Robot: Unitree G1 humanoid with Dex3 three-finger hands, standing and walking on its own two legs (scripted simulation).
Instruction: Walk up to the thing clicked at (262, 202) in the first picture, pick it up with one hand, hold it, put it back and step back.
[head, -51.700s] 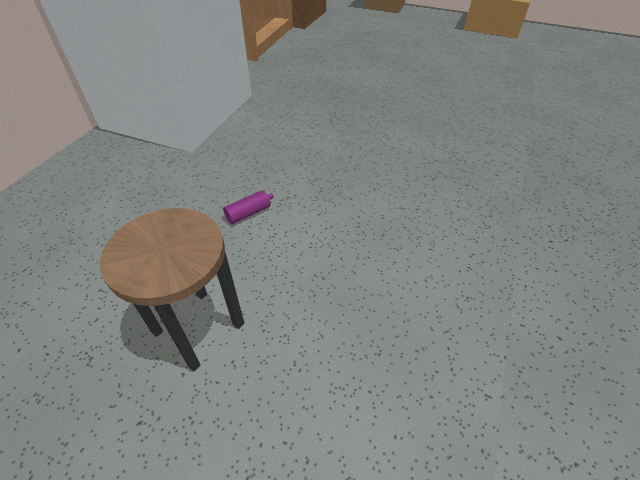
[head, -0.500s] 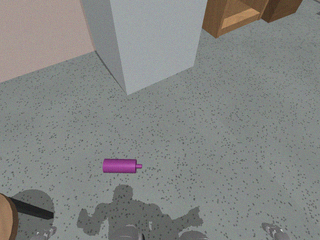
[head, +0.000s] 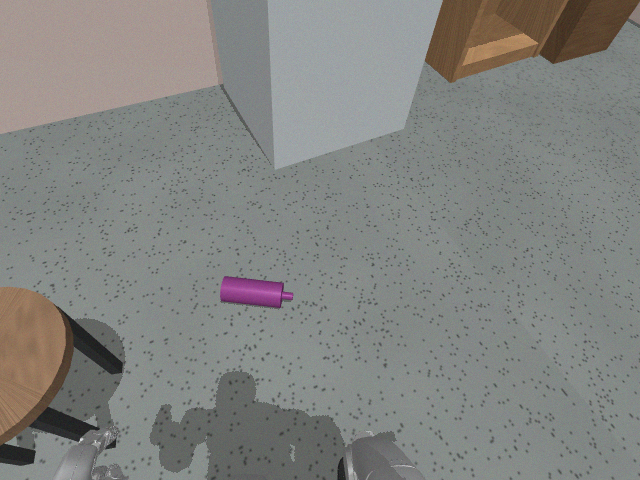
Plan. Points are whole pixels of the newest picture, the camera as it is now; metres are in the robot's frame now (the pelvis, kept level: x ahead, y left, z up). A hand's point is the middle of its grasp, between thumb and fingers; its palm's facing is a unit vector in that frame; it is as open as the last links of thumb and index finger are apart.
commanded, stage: step back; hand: left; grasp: from above
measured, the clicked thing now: (258, 292) +0.70 +0.17 -0.72
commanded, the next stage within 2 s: none
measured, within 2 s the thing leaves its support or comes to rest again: neither
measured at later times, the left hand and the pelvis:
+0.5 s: hand out of the picture -0.07 +0.22 -0.12, palm faces -0.06 -0.90 -0.43, open 7.4 cm; pelvis -0.16 -0.04 +0.01, yaw -5 degrees
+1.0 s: hand out of the picture -0.24 +0.22 -0.15, palm faces -0.01 -0.93 -0.38, open 7.4 cm; pelvis -0.33 -0.05 +0.00, yaw -2 degrees
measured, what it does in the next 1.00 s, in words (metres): walks backwards: right foot, then left foot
